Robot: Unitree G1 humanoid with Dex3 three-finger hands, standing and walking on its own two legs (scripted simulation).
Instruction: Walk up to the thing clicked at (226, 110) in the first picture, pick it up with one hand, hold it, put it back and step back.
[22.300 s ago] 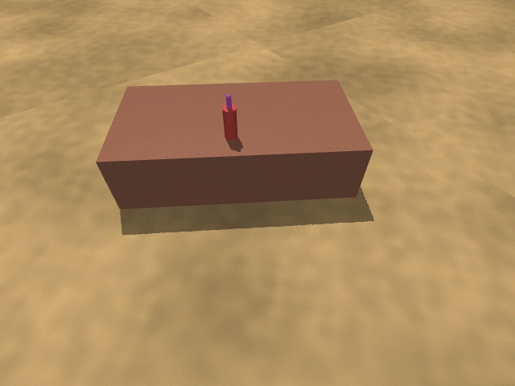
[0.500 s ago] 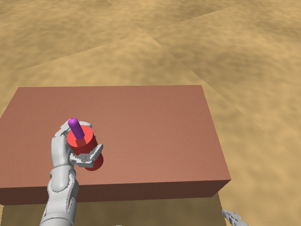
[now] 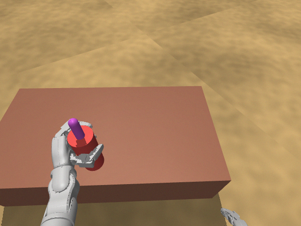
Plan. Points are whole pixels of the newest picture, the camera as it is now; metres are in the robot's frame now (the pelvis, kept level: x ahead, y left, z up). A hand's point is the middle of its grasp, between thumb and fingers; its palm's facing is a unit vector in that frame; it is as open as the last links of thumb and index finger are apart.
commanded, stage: hold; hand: left
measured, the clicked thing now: (85, 144) +0.34 +0.18 +0.04
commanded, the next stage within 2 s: crouch in 0.62 s
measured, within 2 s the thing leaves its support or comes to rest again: neither
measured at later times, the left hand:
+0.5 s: hand (84, 144) +0.34 +0.18 +0.04, palm faces +0.23 -0.97 -0.01, open 9.0 cm
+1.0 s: hand (84, 145) +0.35 +0.18 +0.01, palm faces +0.21 -0.98 +0.00, open 8.9 cm
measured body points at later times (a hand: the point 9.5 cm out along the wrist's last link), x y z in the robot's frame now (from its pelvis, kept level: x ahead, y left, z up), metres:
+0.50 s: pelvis +0.00 +0.00 +0.00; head +0.04 +0.01 +0.45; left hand +0.32 +0.23 +0.05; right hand +0.12 -0.24 -0.12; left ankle +0.03 +0.14 -0.70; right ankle +0.00 -0.13 -0.70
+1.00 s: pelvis -0.01 +0.00 -0.01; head +0.05 +0.01 +0.44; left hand +0.33 +0.24 +0.02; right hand +0.11 -0.24 -0.13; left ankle +0.03 +0.14 -0.70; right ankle +0.00 -0.13 -0.70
